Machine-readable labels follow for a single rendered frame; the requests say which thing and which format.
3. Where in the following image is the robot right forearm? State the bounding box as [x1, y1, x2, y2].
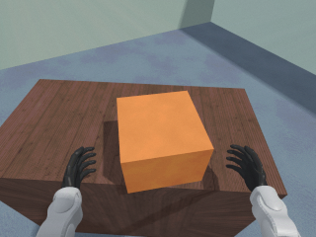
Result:
[250, 186, 301, 237]

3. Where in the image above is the pedestal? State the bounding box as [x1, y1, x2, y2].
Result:
[0, 79, 287, 237]

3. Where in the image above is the carton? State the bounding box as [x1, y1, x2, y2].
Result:
[117, 91, 214, 194]

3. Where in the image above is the robot left forearm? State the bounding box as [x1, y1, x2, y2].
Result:
[36, 187, 83, 237]

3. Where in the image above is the robot right hand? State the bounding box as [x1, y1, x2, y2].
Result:
[225, 144, 268, 192]

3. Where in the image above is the robot left hand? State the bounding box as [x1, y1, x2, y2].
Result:
[61, 146, 97, 190]

